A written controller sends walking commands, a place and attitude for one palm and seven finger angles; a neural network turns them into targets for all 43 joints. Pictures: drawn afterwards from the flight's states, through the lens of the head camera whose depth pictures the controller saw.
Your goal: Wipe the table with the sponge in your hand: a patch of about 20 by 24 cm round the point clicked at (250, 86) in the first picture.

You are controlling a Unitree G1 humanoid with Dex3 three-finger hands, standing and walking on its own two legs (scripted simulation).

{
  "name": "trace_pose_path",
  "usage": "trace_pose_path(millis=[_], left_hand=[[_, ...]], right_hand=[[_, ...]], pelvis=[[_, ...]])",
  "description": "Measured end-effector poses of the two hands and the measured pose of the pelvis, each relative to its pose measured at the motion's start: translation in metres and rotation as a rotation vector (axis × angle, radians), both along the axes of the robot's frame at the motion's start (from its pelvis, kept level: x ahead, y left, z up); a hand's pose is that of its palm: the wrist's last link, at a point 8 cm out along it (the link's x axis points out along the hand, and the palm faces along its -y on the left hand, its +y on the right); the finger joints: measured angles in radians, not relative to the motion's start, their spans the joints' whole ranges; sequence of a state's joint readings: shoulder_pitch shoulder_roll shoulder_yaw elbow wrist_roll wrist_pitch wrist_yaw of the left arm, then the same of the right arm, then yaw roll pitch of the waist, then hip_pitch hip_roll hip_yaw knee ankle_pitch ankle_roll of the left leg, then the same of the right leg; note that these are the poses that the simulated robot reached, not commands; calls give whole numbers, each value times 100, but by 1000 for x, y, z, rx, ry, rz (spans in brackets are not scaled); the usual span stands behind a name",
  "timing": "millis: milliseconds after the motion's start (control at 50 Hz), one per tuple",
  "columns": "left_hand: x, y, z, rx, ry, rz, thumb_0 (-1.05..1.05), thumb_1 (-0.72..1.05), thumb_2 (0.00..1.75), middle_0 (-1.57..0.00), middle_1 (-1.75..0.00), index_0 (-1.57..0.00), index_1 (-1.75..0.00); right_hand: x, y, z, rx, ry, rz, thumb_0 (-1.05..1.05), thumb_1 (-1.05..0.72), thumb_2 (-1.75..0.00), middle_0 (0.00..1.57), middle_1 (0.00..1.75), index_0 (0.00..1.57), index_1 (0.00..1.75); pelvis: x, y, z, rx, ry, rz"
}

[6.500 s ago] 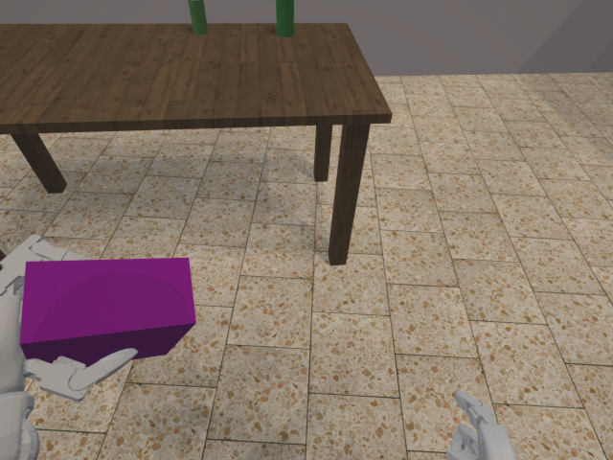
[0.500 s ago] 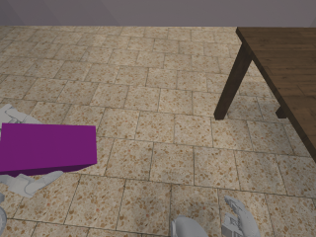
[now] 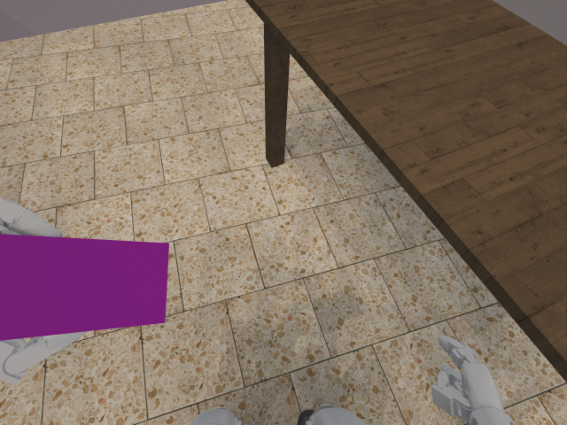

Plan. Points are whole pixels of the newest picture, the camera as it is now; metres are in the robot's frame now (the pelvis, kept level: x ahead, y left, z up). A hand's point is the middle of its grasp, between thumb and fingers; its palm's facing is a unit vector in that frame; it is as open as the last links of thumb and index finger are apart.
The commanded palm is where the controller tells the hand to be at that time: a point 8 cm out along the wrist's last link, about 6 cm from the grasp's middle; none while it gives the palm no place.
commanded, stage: turn to face it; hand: left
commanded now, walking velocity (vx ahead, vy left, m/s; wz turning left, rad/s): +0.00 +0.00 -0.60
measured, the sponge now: (88, 282) +0.23 +0.19 +0.17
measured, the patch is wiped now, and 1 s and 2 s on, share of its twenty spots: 0.00 0.00 0.00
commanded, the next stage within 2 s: none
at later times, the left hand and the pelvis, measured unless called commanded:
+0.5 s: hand (229, 289) +0.22 +0.06 +0.19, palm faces +0.05 -0.80 -0.60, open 10.7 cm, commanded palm +0.17 +0.13 +0.19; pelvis -0.07 -0.08 +0.00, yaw -18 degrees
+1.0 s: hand (281, 336) +0.18 +0.02 +0.19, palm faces -0.11 -0.88 -0.47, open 10.7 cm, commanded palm +0.15 +0.08 +0.19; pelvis -0.14 -0.07 +0.01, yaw -33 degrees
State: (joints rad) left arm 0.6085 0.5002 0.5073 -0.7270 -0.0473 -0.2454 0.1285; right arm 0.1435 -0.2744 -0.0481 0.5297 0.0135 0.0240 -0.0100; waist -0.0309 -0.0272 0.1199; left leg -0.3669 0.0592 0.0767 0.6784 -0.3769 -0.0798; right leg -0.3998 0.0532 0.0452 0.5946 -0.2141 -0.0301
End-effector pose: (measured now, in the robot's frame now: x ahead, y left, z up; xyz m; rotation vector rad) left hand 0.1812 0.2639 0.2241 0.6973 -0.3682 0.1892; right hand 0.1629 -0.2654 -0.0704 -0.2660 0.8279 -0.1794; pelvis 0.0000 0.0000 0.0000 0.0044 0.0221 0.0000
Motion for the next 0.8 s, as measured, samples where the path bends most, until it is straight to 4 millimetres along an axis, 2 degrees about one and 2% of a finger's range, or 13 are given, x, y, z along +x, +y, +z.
trace_pose_path(millis=[100, 140, 200, 260, 360, 420, 520, 620, 700, 800], left_hand=[[-3, 10, -15, -81, -35, 71, -1, -54, 100, -66, -137, -67, -137], [-1, 7, -25, -143, -14, 104, -1, -54, 100, -66, -137, -67, -137], [5, -15, -37, -235, 20, 99, -1, -54, 100, -66, -137, -67, -137], [12, -54, -39, -242, 40, 26, -1, -54, 100, -66, -137, -67, -137], [16, -123, -29, -133, 19, -140, -1, -54, 100, -66, -137, -67, -137], [17, -146, -18, -83, 46, -202, -1, -54, 100, -66, -137, -67, -137], [15, -156, -11, -3, 132, -211, -1, -54, 100, -66, -137, -67, -137], [6, -162, -16, -48, 159, -198, -1, -54, 100, -66, -137, -67, -137], [-2, -175, -21, -142, 141, -232, -1, -54, 100, -66, -137, -67, -137], [-7, -190, -18, -206, 90, -324, -1, -54, 100, -66, -137, -67, -137]], right_hand=[[-20, 2, 0, 21, -44, -48, 2, -91, -90, 19, 30, 20, 29], [-28, 6, -1, 58, -56, -51, 2, -91, -90, 19, 30, 20, 29], [-41, 12, -6, 121, -67, -46, 2, -91, -90, 19, 30, 20, 29], [-55, 10, -14, 175, -85, -43, 2, -91, -90, 20, 30, 20, 30], [-84, -20, -39, 225, -85, -79, 1, -90, -90, 20, 30, 21, 30], [-109, -48, -43, 210, -26, -160, 2, -90, -90, 20, 30, 21, 30], [-154, -91, -34, 167, 28, -307, 2, -91, -90, 20, 30, 20, 30], [-191, -121, -21, 105, 49, -377, 2, -91, -90, 19, 30, 20, 29], [-210, -133, -8, 60, 37, -402, 2, -91, -90, 19, 30, 20, 29], [-222, -132, 9, 30, -15, -421, 2, -91, -90, 19, 30, 20, 29]], pelvis=[[-6, -5, -3, 15, -26, -76], [-10, -10, 0, 2, -35, -96], [-17, -20, 2, -13, -41, -130], [-28, -36, -1, -13, -42, -169], [-49, -67, -14, -15, -51, -206], [-59, -76, -7, 13, -37, -254], [-70, -87, 6, 29, -15, -317], [-81, -93, 12, 42, -11, -374], [-90, -94, 14, 52, -10, -418], [-104, -89, 16, 64, -1, -472]])
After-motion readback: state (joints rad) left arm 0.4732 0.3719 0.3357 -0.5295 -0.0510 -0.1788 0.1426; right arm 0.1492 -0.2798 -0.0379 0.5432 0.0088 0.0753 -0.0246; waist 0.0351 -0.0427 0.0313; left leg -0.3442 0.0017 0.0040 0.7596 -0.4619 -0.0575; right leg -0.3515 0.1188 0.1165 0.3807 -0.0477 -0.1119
